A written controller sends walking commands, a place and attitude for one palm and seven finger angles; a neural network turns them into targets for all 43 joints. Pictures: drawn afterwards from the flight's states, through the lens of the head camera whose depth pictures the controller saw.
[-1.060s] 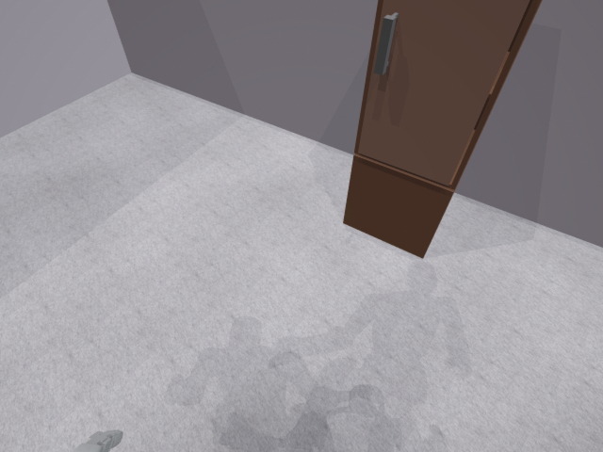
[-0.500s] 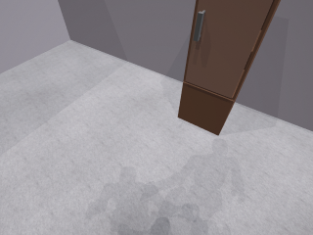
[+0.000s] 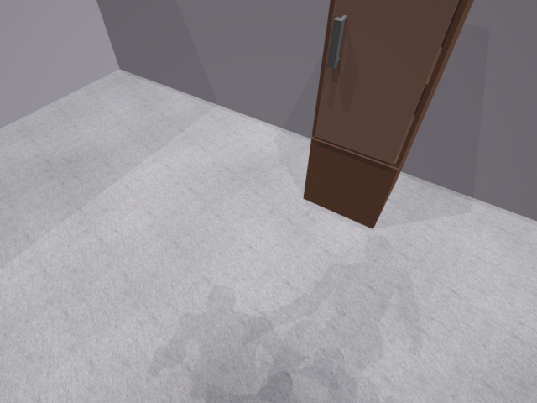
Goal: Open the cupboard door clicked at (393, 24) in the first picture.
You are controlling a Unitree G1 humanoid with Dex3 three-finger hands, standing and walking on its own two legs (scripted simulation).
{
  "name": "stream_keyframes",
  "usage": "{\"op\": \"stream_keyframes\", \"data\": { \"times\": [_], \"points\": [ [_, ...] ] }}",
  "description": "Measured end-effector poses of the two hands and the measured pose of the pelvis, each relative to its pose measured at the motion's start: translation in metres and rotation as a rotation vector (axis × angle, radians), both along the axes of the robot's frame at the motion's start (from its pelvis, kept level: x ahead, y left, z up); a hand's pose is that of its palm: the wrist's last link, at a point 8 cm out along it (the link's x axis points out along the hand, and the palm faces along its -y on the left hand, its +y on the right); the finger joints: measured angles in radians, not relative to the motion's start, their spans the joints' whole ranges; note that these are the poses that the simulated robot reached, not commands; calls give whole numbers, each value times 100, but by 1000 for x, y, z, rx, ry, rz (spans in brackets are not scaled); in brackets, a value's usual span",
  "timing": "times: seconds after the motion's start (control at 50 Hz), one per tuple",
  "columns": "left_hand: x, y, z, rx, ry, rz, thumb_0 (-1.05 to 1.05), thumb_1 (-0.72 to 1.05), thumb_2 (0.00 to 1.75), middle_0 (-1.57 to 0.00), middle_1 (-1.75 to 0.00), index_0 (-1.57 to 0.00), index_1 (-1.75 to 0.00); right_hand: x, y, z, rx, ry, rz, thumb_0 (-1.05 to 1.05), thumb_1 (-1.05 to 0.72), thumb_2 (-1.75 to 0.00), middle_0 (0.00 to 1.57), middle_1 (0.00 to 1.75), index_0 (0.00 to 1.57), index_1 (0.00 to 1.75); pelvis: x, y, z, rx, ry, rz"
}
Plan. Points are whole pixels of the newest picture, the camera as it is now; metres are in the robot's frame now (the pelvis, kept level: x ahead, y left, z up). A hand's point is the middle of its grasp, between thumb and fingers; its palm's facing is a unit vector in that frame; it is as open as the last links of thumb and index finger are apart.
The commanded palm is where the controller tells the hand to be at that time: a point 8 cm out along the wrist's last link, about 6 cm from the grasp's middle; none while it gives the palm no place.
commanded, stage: look at it before walking up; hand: left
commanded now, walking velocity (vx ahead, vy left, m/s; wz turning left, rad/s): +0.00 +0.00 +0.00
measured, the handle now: (338, 41) +1.14 -0.16 +0.05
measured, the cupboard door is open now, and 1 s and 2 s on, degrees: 0 0 0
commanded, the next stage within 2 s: walk to a spot facing it in 0.58 s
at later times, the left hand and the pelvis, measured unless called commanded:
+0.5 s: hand out of the picture +0.09 +0.25 -0.16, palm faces -0.03 -0.94 -0.33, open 7.4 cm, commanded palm none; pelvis +0.01 +0.00 +0.00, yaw +0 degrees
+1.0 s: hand out of the picture +0.03 +0.23 -0.19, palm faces +0.13 -0.97 -0.20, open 7.4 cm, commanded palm none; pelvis +0.06 +0.03 -0.01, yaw +7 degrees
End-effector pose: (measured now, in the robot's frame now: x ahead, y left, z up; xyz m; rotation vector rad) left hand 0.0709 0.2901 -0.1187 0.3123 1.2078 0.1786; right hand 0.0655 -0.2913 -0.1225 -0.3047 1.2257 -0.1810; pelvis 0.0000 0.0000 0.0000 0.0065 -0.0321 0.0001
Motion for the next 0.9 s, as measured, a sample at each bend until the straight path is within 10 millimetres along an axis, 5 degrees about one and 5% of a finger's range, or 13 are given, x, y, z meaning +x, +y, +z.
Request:
{"op": "stream_keyframes", "data": {
  "times": [0.72,0.9],
  "points": [
    [13,2,1,6,-5,3,1,90,90,-20,-30,-20,-30,22,-1,4,-8,-22,8,0,-91,-90,21,30,20,30,12,-1,2,-2,2,-1],
    [-14,-14,-21,-77,30,99,1,90,90,-20,-30,-20,-30,9,32,-12,41,88,30,0,-91,-90,20,30,20,30,34,9,-6,-23,17,63]
  ]
}}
